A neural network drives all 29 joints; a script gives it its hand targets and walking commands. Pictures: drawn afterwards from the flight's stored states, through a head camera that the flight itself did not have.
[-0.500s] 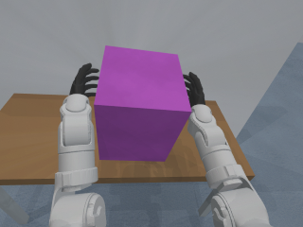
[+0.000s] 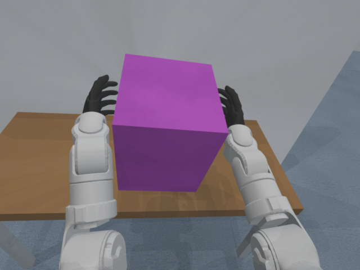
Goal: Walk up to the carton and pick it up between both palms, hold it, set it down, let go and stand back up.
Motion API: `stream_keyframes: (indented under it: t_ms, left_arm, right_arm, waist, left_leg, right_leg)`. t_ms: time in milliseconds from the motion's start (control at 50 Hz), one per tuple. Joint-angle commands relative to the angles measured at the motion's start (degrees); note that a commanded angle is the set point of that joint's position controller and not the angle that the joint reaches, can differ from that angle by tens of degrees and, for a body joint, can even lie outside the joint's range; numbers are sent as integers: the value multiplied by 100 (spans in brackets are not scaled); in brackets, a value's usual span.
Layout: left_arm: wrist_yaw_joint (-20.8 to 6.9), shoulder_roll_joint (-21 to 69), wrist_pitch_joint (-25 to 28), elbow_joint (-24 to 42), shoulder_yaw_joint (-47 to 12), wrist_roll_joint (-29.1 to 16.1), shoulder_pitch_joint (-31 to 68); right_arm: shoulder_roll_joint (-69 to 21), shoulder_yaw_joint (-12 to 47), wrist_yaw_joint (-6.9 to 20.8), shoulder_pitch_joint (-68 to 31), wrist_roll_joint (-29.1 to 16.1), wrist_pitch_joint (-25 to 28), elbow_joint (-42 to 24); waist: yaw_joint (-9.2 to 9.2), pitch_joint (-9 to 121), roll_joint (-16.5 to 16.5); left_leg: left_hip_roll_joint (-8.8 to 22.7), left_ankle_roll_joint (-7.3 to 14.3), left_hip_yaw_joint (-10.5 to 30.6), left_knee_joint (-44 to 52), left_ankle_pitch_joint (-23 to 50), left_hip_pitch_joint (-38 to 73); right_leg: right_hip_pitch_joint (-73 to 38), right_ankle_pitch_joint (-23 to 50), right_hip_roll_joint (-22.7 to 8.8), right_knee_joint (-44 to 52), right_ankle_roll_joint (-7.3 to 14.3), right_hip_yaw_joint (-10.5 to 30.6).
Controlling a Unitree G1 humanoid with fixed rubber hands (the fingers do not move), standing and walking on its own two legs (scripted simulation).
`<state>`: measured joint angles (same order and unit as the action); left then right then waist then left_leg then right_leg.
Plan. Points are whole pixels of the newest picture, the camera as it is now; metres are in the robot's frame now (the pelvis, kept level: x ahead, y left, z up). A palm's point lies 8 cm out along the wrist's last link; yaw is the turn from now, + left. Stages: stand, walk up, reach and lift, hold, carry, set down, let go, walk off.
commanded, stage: hold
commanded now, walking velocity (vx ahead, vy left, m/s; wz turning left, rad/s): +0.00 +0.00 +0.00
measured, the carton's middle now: (163, 128) +0.40 +0.01 +0.13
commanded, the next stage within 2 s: none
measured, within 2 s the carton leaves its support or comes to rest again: neither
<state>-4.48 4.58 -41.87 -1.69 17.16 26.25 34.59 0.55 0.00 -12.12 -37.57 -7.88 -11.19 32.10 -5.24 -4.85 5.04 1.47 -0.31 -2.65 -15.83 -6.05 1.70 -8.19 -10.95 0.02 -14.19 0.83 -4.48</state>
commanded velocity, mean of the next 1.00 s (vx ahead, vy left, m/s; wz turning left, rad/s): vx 0.00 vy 0.00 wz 0.00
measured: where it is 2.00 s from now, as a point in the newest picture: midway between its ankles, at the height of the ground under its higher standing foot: outside the picture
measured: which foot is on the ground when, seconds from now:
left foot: down 0.00-1.00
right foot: down 0.00-1.00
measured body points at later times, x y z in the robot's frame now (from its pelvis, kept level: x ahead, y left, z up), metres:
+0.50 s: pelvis +0.00 +0.00 +0.00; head -0.05 +0.03 +0.45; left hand +0.37 +0.16 +0.20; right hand +0.37 -0.14 +0.19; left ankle +0.05 +0.12 -0.75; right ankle -0.02 -0.10 -0.75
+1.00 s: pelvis +0.00 +0.00 +0.00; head -0.04 +0.03 +0.45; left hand +0.37 +0.15 +0.20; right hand +0.37 -0.14 +0.19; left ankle +0.05 +0.12 -0.75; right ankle -0.02 -0.10 -0.75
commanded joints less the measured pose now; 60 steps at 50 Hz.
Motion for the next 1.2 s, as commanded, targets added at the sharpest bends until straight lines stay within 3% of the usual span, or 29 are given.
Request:
stream_keyframes:
  t_ms: [0, 40, 120, 260, 300, 420, 500, 560, 680, 740, 820, 900, 1000, 1100, 1180]
  left_arm:
    - [-815, 2356, 164, 155, -2189, -826, 2384]
    - [-827, 2399, 151, 155, -2205, -814, 2406]
    - [-827, 2382, 196, 166, -2184, -778, 2435]
    - [-779, 2420, 302, 121, -2334, -939, 2532]
    - [-762, 2455, 317, 253, -2418, -947, 2571]
    - [-844, 2354, 174, 139, -2187, -835, 2373]
    - [-812, 2485, 222, 297, -2365, -870, 2487]
    - [-805, 2515, 193, 235, -2381, -889, 2488]
    - [-821, 2442, 174, 304, -2250, -827, 2369]
    - [-808, 2423, 244, 445, -2426, -912, 2467]
    - [-801, 2381, 233, 322, -2355, -866, 2304]
    - [-848, 2357, 146, 284, -2158, -799, 2409]
    - [-846, 2403, 172, 440, -2323, -834, 2380]
    - [-883, 2409, 161, 317, -2348, -885, 2330]
    - [-787, 2422, 206, 365, -2429, -915, 2466]
  right_arm:
    - [-2473, 1693, 515, -3431, -276, 381, -1603]
    - [-2511, 1707, 504, -3432, -248, 366, -1562]
    - [-2524, 1696, 514, -3401, -220, 385, -1508]
    - [-2593, 1757, 512, -3589, -195, 452, -1799]
    - [-2574, 1694, 527, -3387, -181, 427, -1590]
    - [-2474, 1721, 492, -3451, -205, 374, -1660]
    - [-2466, 1684, 525, -3402, -282, 413, -1633]
    - [-2430, 1632, 539, -3399, -219, 399, -1552]
    - [-2561, 1787, 513, -3436, -302, 425, -1723]
    - [-2607, 1870, 479, -3446, -285, 437, -1880]
    - [-2574, 1882, 465, -3302, -273, 383, -1786]
    - [-2541, 1700, 473, -3293, -244, 331, -1550]
    - [-2537, 1893, 442, -3367, -389, 392, -1825]
    - [-2517, 1838, 427, -3324, -276, 343, -1847]
    - [-2558, 1814, 512, -3460, -262, 404, -1814]
  waist:
    - [-33, 1622, -431]
    - [-75, 1557, -432]
    - [19, 1564, -463]
    - [-56, 1825, -415]
    - [-82, 1765, -486]
    - [-15, 1548, -382]
    - [-71, 1612, -613]
    - [-108, 1575, -648]
    - [3, 1747, -431]
    - [-67, 1963, -375]
    - [-24, 1731, -453]
    - [-22, 1247, -454]
    - [-53, 1763, -475]
    - [-126, 1662, -453]
    - [-44, 1726, -559]
  left_leg:
    - [-230, 112, -255, -36, 981, 1064]
    - [-249, 79, -246, -41, 932, 1022]
    - [-225, 83, -269, -67, 1006, 1047]
    - [-235, 99, -220, -41, 781, 1037]
    - [-225, 86, -251, -44, 908, 1069]
    - [-235, 90, -270, 17, 854, 949]
    - [-192, 4, -222, -73, 1065, 1059]
    - [-202, -21, -223, -17, 820, 1045]
    - [-244, 71, -270, -104, 1026, 1134]
    - [-268, 71, -256, -153, 1077, 1125]
    - [-253, 68, -239, -127, 1106, 1085]
    - [-258, 91, -271, 26, 697, 927]
    - [-282, 56, -267, -157, 1239, 1175]
    - [-270, 74, -259, -50, 869, 1035]
    - [-238, 17, -236, -114, 980, 1083]
  right_leg:
    - [422, 1161, 169, 216, -310, -238]
    - [400, 1100, 171, 225, -294, -221]
    - [444, 1062, 180, 216, -293, -244]
    - [482, 952, 202, 247, -274, -245]
    - [527, 1074, 171, 220, -276, -236]
    - [369, 1051, 176, 224, -281, -253]
    - [487, 975, 216, 212, -227, -303]
    - [592, 824, 209, 199, -235, -324]
    - [386, 1144, 239, 203, -277, -276]
    - [420, 1297, 210, 176, -325, -294]
    - [365, 1433, 157, 174, -304, -225]
    - [544, 908, 159, 256, -289, -247]
    - [327, 1547, 197, 157, -326, -253]
    - [345, 1238, 162, 189, -309, -234]
    - [550, 1021, 218, 186, -263, -314]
